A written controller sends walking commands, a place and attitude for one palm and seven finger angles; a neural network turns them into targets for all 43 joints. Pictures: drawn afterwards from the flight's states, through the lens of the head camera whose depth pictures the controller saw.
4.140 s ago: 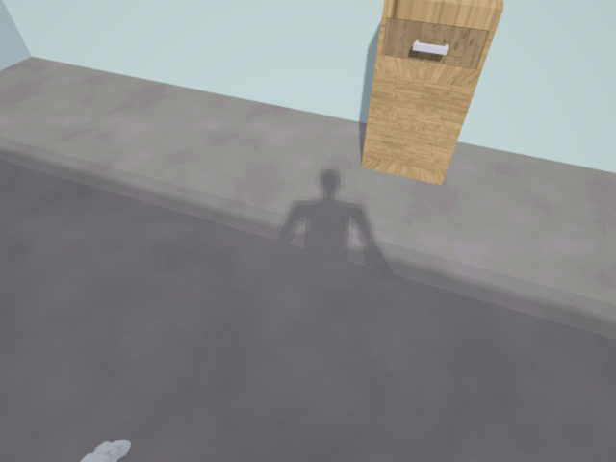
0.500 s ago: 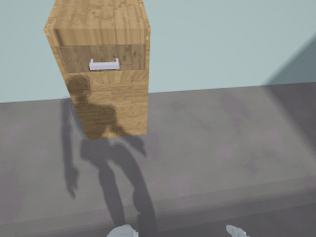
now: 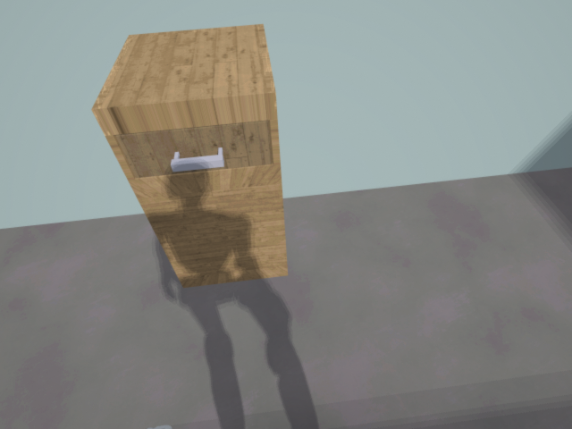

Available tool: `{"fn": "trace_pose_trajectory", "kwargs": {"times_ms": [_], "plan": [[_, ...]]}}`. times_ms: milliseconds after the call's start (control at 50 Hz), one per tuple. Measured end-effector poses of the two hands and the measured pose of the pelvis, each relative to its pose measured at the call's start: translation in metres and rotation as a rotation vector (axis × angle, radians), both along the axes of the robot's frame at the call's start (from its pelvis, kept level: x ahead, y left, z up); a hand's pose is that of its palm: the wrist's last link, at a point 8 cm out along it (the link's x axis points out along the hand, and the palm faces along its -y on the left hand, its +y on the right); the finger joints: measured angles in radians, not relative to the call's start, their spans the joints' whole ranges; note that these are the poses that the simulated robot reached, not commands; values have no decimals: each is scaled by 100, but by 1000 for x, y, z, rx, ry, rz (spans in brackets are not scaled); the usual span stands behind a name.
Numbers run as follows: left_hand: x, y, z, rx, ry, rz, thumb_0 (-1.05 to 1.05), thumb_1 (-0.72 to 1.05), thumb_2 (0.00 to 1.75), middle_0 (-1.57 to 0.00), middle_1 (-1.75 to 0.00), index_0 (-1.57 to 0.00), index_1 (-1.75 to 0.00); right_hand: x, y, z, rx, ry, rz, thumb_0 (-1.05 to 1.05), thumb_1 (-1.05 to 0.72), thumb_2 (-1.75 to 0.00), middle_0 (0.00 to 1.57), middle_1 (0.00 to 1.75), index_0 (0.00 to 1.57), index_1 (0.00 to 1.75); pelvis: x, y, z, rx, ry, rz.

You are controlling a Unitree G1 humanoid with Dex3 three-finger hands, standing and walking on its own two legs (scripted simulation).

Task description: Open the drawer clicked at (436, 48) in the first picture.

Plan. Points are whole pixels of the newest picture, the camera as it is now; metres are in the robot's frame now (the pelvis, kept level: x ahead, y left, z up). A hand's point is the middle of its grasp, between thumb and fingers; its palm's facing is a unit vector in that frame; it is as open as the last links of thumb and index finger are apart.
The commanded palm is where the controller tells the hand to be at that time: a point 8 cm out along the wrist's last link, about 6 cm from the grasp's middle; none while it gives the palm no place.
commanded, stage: turn to face it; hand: left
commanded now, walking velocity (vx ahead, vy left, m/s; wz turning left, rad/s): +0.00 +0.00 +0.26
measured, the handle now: (198, 158) +0.77 +0.25 -0.09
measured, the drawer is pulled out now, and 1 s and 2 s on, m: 0.00 0.00 0.00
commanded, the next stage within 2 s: take the last steps up to it in 0.02 s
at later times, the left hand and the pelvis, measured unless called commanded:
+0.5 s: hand out of the picture -0.03 +0.22 -0.17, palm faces +0.16 -0.97 -0.15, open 7.4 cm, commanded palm none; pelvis +0.03 +0.04 +0.01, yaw +6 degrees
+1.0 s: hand (185, 390) +0.22 +0.19 -0.16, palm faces +0.14 -0.97 -0.22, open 7.2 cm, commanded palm none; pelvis +0.18 +0.00 +0.00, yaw +7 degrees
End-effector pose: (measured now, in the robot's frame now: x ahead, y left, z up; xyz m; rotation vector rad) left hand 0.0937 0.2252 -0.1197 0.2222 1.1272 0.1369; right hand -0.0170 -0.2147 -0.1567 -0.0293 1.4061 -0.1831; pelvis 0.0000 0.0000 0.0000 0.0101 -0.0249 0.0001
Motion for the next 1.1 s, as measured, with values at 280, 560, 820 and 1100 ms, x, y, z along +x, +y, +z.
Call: {"fn": "trace_pose_trajectory", "kwargs": {"times_ms": [280, 560, 820, 1100], "plan": [[-104, 16, -13, -41, 157, 208, -1, 92, 90, -20, -30, -20, -30, 82, -12, 23, -78, -91, 209, 1, -91, -90, 20, 30, 20, 30, -1, 8, 6, -9, 8, 106], [-105, 44, -19, -119, 295, 226, 1, 91, 90, -19, -30, -19, -30, 74, 37, 36, -83, -45, 201, 0, -91, -90, 20, 30, 20, 30, 41, 42, 13, -25, 3, 113], [93, 21, -23, -41, 49, 98, 0, 91, 90, -19, -30, -19, -30, 65, 15, -1, 9, 212, 71, 0, -90, -90, 20, 30, 21, 30, 132, 7, -14, 0, -1, 90], [110, 10, -17, -82, 161, 185, -1, 93, 90, -20, -30, -20, -30, 291, -2, 27, -75, -139, 191, 0, -92, -90, 20, 30, 20, 30, 212, 11, 7, -39, 9, 115]]}}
